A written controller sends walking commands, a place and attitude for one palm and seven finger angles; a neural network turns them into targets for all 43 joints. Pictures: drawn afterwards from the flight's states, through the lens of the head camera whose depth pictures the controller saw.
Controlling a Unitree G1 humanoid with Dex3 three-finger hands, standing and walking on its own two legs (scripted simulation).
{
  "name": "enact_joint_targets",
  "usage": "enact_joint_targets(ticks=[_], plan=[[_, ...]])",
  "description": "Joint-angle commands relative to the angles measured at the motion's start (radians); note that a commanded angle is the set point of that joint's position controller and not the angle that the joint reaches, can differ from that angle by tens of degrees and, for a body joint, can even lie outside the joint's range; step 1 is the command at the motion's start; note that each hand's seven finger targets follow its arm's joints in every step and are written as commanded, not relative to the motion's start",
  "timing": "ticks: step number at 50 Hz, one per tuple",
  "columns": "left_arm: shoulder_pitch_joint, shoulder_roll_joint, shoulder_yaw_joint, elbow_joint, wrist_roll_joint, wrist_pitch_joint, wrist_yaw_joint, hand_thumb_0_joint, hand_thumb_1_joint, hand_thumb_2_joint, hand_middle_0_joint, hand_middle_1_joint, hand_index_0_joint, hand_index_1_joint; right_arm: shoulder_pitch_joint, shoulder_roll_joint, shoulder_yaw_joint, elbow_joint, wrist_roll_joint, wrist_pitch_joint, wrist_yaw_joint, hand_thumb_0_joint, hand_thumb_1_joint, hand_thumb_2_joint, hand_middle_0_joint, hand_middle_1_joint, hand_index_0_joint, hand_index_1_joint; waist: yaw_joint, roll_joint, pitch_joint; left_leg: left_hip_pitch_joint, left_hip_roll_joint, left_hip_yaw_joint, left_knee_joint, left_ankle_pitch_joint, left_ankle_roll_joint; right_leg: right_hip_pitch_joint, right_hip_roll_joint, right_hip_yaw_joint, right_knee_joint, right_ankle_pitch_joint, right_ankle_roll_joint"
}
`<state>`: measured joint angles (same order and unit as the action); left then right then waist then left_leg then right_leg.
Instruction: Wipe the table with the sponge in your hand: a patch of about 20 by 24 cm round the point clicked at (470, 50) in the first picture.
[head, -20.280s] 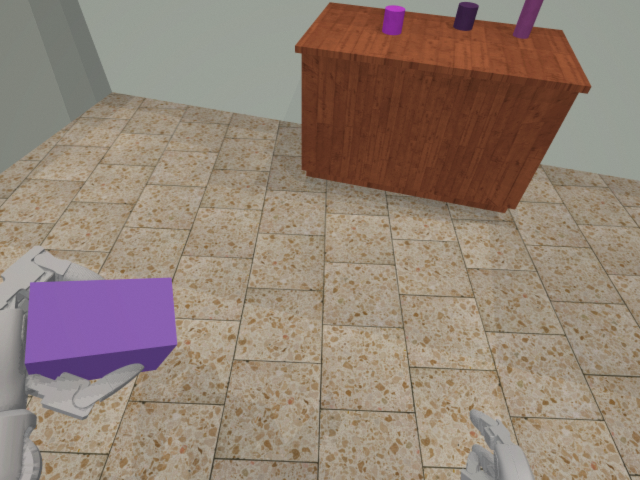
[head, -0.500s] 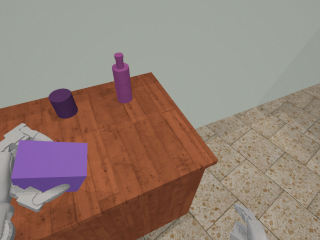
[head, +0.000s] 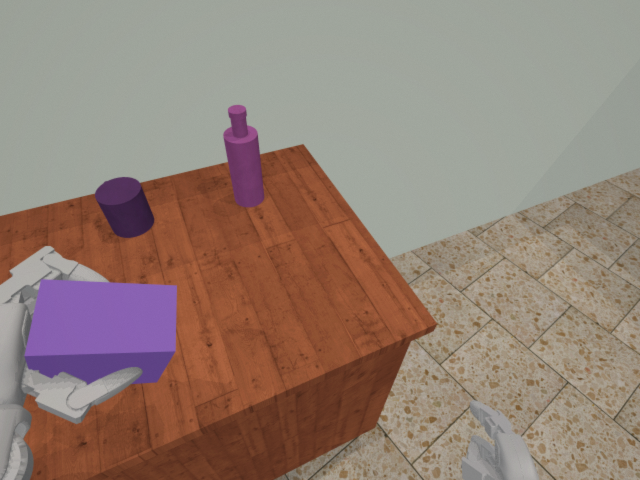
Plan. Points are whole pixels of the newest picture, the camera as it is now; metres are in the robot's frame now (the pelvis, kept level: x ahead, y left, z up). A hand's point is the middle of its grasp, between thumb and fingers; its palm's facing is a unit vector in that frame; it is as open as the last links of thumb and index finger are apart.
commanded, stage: shuffle to correct the standing spot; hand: left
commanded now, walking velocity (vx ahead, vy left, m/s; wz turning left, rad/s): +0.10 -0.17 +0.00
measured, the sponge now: (126, 337) +0.22 +0.21 +0.13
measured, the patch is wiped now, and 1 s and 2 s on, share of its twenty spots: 0.00 0.00 0.00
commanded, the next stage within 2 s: none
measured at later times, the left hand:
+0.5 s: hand (77, 332) +0.22 +0.24 +0.15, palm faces +0.30 -0.88 -0.36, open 10.5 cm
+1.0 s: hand (78, 339) +0.21 +0.24 +0.15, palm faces +0.31 -0.88 -0.36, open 10.5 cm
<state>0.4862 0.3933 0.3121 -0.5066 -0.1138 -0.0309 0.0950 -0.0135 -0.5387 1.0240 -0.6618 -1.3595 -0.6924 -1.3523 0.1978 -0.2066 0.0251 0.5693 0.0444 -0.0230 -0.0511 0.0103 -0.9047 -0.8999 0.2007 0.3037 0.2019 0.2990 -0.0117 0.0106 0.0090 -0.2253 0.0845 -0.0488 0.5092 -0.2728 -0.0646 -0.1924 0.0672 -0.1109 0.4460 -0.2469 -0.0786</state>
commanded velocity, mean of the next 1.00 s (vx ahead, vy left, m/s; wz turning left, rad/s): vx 0.09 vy -0.18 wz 0.00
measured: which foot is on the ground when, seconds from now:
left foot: down 0.00-1.00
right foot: down 0.00-1.00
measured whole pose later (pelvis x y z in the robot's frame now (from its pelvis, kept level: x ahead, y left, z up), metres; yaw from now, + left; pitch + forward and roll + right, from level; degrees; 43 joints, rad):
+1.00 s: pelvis -0.01 +0.00 +0.00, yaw +0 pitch -1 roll -1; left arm 0.49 0.39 0.31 -0.49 -0.12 -0.02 0.10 -0.01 -0.54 1.02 -0.66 -1.36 -0.69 -1.35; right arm 0.20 -0.21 0.02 0.57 0.05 -0.01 -0.05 0.01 -0.90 -0.90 0.20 0.30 0.20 0.30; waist -0.01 0.03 0.00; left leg -0.23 0.09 -0.04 0.50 -0.26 -0.06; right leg -0.20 0.07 -0.11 0.43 -0.23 -0.07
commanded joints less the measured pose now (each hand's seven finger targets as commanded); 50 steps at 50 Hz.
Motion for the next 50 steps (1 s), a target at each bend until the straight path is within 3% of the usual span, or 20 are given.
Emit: enact_joint_targets(ticks=[1,5,6,10,11,15,16,19,24,30,32,37,44,47,50], plan=[[-0.066,0.184,0.141,-0.236,-0.01,-0.078,0.023,0.0,0.1,1.3,-1.2,-1.6,-1.2,-1.6,-0.109,-0.118,-0.043,-0.166,0.006,-0.054,-0.009,0.0,-0.9,-0.9,0.2,0.3,0.2,0.3,-0.002,0.074,-0.122,0.034,0.049,-0.013,-0.034,0.223,0.098,0.049,-0.158,0.116,-0.077,0.249,0.03],[-0.066,0.179,0.144,-0.21,-0.011,-0.074,0.023,0.0,0.1,1.3,-1.2,-1.6,-1.2,-1.6,-0.103,-0.119,-0.044,-0.168,0.004,-0.05,-0.007,0.0,-0.9,-0.9,0.2,0.3,0.2,0.3,0.002,0.035,-0.116,0.024,0.051,-0.012,-0.029,0.188,0.098,0.043,-0.157,0.123,-0.089,0.221,0.032],[-0.07,0.18,0.139,-0.219,-0.014,-0.075,0.022,0.0,0.1,1.3,-1.2,-1.6,-1.2,-1.6,-0.109,-0.119,-0.044,-0.165,0.008,-0.048,-0.008,0.0,-0.9,-0.9,0.2,0.3,0.2,0.3,-0.004,0.065,-0.118,0.035,0.052,-0.021,-0.049,0.187,0.099,0.035,-0.153,0.116,-0.079,0.212,0.031],[-0.078,0.173,0.135,-0.205,-0.009,-0.071,0.024,0.0,0.1,1.3,-1.2,-1.6,-1.2,-1.6,-0.109,-0.118,-0.043,-0.171,0.003,-0.048,-0.009,0.0,-0.9,-0.9,0.2,0.3,0.2,0.3,0.002,0.036,-0.102,0.02,0.054,-0.02,-0.048,0.154,0.101,0.031,-0.153,0.124,-0.097,0.184,0.037],[-0.092,0.175,0.127,-0.219,-0.012,-0.071,0.023,0.0,0.1,1.3,-1.2,-1.6,-1.2,-1.6,-0.115,-0.119,-0.041,-0.168,0.006,-0.048,-0.009,0.0,-0.9,-0.9,0.2,0.3,0.2,0.3,-0.004,0.067,-0.102,0.024,0.052,-0.027,-0.063,0.149,0.101,0.024,-0.15,0.121,-0.092,0.176,0.034],[-0.093,0.178,0.133,-0.229,-0.007,-0.075,0.027,0.0,0.1,1.3,-1.2,-1.6,-1.2,-1.6,-0.11,-0.118,-0.044,-0.172,0.002,-0.052,-0.008,0.0,-0.9,-0.9,0.2,0.3,0.2,0.3,0.004,0.054,-0.116,0.031,0.059,-0.026,-0.054,0.184,0.102,0.042,-0.151,0.12,-0.091,0.203,0.038],[-0.093,0.187,0.133,-0.237,-0.011,-0.075,0.026,0.0,0.1,1.3,-1.2,-1.6,-1.2,-1.6,-0.116,-0.119,-0.042,-0.169,0.004,-0.051,-0.008,0.0,-0.9,-0.9,0.2,0.3,0.2,0.3,-0.001,0.083,-0.12,0.041,0.059,-0.031,-0.068,0.188,0.102,0.037,-0.149,0.117,-0.084,0.202,0.038],[-0.093,0.171,0.126,-0.234,-0.008,-0.073,0.027,0.0,0.1,1.3,-1.2,-1.6,-1.2,-1.6,-0.11,-0.119,-0.044,-0.172,0.002,-0.051,-0.006,0.0,-0.9,-0.9,0.2,0.3,0.2,0.3,0.003,0.062,-0.11,0.026,0.06,-0.031,-0.06,0.175,0.101,0.038,-0.148,0.122,-0.093,0.191,0.038],[-0.079,0.173,0.131,-0.234,-0.009,-0.075,0.028,0.0,0.1,1.3,-1.2,-1.6,-1.2,-1.6,-0.112,-0.119,-0.045,-0.175,0.002,-0.049,-0.005,0.0,-0.9,-0.9,0.2,0.3,0.2,0.3,0.004,0.086,-0.118,0.031,0.066,-0.035,-0.065,0.195,0.1,0.039,-0.146,0.116,-0.086,0.198,0.04],[-0.067,0.17,0.132,-0.217,-0.011,-0.071,0.028,0.0,0.1,1.3,-1.2,-1.6,-1.2,-1.6,-0.107,-0.118,-0.047,-0.174,0.003,-0.047,-0.005,0.0,-0.9,-0.9,0.2,0.3,0.2,0.3,0.002,0.049,-0.121,0.031,0.06,-0.023,-0.047,0.183,0.097,0.037,-0.152,0.125,-0.095,0.209,0.038],[-0.079,0.172,0.127,-0.231,-0.014,-0.074,0.027,0.0,0.1,1.3,-1.2,-1.6,-1.2,-1.6,-0.113,-0.12,-0.046,-0.176,0.006,-0.047,-0.006,0.0,-0.9,-0.9,0.2,0.3,0.2,0.3,0.001,0.079,-0.122,0.037,0.066,-0.036,-0.072,0.179,0.098,0.03,-0.145,0.114,-0.082,0.19,0.04],[-0.085,0.172,0.125,-0.235,-0.012,-0.074,0.029,0.0,0.1,1.3,-1.2,-1.6,-1.2,-1.6,-0.117,-0.118,-0.044,-0.177,0.004,-0.048,-0.006,0.0,-0.9,-0.9,0.2,0.3,0.2,0.3,0.002,0.086,-0.113,0.033,0.069,-0.044,-0.084,0.179,0.1,0.028,-0.14,0.111,-0.084,0.182,0.045],[-0.076,0.167,0.127,-0.2,-0.014,-0.065,0.031,0.0,0.1,1.3,-1.2,-1.6,-1.2,-1.6,-0.112,-0.118,-0.046,-0.174,0.005,-0.048,-0.004,0.0,-0.9,-0.9,0.2,0.3,0.2,0.3,0.002,0.038,-0.106,0.023,0.052,-0.021,-0.053,0.12,0.095,0.011,-0.156,0.138,-0.116,0.153,0.038],[-0.087,0.173,0.127,-0.212,-0.016,-0.066,0.031,0.0,0.1,1.3,-1.2,-1.6,-1.2,-1.6,-0.117,-0.117,-0.044,-0.173,0.005,-0.047,-0.007,0.0,-0.9,-0.9,0.2,0.3,0.2,0.3,0.0,0.06,-0.102,0.021,0.05,-0.023,-0.064,0.092,0.096,0.004,-0.156,0.137,-0.119,0.125,0.037],[-0.086,0.171,0.127,-0.206,-0.016,-0.062,0.033,0.0,0.1,1.3,-1.2,-1.6,-1.2,-1.6,-0.114,-0.118,-0.043,-0.173,0.003,-0.048,-0.006,0.0,-0.9,-0.9,0.2,0.3,0.2,0.3,0.002,0.024,-0.106,0.017,0.045,-0.016,-0.045,0.101,0.095,0.009,-0.163,0.144,-0.127,0.132,0.035]])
